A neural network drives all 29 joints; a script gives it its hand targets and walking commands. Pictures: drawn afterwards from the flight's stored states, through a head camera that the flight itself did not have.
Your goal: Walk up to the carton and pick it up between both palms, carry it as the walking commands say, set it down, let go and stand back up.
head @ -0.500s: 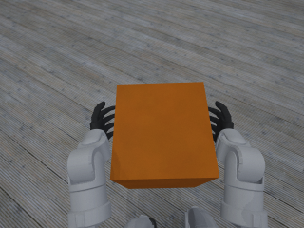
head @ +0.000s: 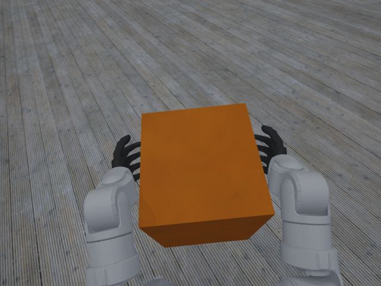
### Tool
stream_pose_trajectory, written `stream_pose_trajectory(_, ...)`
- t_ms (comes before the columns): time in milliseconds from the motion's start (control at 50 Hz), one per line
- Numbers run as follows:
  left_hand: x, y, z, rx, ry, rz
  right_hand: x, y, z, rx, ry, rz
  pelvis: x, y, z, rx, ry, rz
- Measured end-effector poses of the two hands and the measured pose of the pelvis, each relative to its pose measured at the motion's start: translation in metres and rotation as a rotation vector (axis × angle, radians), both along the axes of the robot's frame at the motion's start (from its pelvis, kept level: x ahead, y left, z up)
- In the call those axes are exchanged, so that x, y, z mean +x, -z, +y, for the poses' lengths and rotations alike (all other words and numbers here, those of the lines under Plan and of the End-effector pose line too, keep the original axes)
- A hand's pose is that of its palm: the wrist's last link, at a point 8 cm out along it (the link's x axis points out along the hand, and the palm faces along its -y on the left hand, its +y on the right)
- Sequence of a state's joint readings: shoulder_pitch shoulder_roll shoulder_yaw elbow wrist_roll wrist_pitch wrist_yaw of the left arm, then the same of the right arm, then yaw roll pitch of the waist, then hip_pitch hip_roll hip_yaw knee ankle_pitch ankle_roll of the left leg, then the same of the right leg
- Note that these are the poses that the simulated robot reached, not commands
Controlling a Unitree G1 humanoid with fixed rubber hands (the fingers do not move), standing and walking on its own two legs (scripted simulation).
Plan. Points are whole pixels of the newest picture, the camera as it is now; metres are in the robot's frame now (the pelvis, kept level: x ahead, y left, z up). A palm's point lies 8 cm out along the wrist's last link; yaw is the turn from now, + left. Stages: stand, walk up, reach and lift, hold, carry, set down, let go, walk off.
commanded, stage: carry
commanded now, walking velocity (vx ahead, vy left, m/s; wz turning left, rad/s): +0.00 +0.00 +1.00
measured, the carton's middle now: (200, 183) +0.32 -0.02 +0.05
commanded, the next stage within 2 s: none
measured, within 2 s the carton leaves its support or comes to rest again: neither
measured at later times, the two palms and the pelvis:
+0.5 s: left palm (13, 237) +0.22 +0.32 +0.10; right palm (166, 168) +0.34 +0.05 +0.09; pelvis -0.01 +0.05 -0.01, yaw +25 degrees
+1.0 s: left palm out of the picture -0.01 +0.43 +0.07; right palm (49, 233) +0.23 +0.27 +0.07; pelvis -0.06 +0.08 -0.02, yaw +56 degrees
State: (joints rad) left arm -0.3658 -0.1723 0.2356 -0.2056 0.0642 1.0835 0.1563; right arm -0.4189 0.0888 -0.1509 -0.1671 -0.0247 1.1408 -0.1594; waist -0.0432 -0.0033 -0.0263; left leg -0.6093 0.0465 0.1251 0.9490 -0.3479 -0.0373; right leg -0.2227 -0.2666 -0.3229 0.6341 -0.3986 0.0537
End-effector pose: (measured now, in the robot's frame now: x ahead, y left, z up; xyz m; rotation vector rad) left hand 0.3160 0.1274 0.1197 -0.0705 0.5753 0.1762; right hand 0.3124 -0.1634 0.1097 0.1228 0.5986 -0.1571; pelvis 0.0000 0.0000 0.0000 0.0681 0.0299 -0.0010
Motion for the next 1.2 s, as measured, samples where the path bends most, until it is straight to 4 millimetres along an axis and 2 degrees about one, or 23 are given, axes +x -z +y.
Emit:
stream_pose_trajectory(100,-0.011,0.027,0.073,-0.035,-0.125,-0.004,0.024,0.019,0.075,-0.017,-0.116,-0.002,0.013,0.025,0.031,-0.014,-0.091,0.008)
stream_pose_trajectory(140,-0.017,0.043,0.101,-0.04,-0.155,0.014,0.029,0.032,0.104,-0.029,-0.151,0.016,0.01,0.033,0.04,-0.022,-0.122,0.007)
stream_pose_trajectory(200,-0.034,0.063,0.133,-0.067,-0.217,0.077,0.027,0.051,0.139,-0.046,-0.205,0.08,0.003,0.031,0.046,-0.039,-0.175,0.006)
stream_pose_trajectory(260,-0.053,0.07,0.154,-0.091,-0.288,0.097,0.023,0.058,0.164,-0.037,-0.254,0.105,-0.004,0.025,0.05,-0.063,-0.235,0.006)
stream_pose_trajectory(380,-0.074,0.051,0.179,-0.088,-0.383,0.032,0.026,0.042,0.196,-0.014,-0.335,0.045,-0.011,0.015,0.053,-0.092,-0.344,0.016)
stream_pose_trajectory(540,-0.105,0.015,0.19,-0.035,-0.481,-0.02,0.026,0.013,0.219,0.007,-0.457,-0.01,-0.013,0.004,0.042,-0.112,-0.487,0.031)
stream_pose_trajectory(640,-0.137,0.001,0.194,-0.023,-0.585,-0.004,0.019,0.004,0.237,0.005,-0.568,0.003,-0.015,-0.005,0.035,-0.074,-0.597,0.015)
stream_pose_trajectory(740,-0.178,-0.005,0.211,-0.014,-0.703,-0.003,0.009,-0.005,0.277,0.011,-0.687,0.004,-0.018,-0.009,0.037,-0.022,-0.712,0.007)
stream_pose_trajectory(860,-0.241,0.003,0.253,-0.017,-0.868,-0.003,-0.019,0.002,0.352,0.002,-0.855,0.004,-0.034,0.002,0.057,-0.007,-0.854,0.01)
stream_pose_trajectory(920,-0.276,0.019,0.28,-0.03,-0.936,-0.012,-0.042,0.013,0.394,-0.01,-0.923,-0.004,-0.046,0.018,0.074,-0.014,-0.905,0.005)
stream_pose_trajectory(980,-0.314,0.041,0.298,-0.055,-0.983,0.016,-0.07,0.03,0.426,-0.047,-0.979,0.021,-0.057,0.025,0.078,-0.023,-0.96,-0.004)
stream_pose_trajectory(1040,-0.35,0.057,0.302,-0.109,-1.058,0.045,-0.097,0.044,0.444,-0.071,-1.03,0.067,-0.065,0.022,0.077,-0.045,-1.014,-0.015)
stream_pose_trajectory(1080,-0.37,0.061,0.302,-0.125,-1.107,0.036,-0.112,0.048,0.454,-0.057,-1.062,0.075,-0.071,0.02,0.076,-0.058,-1.054,-0.024)
stream_pose_trajectory(1200,-0.41,0.049,0.298,-0.099,-1.208,-0.02,-0.14,0.039,0.474,-0.018,-1.152,0.033,-0.08,0.015,0.069,-0.08,-1.164,-0.039)
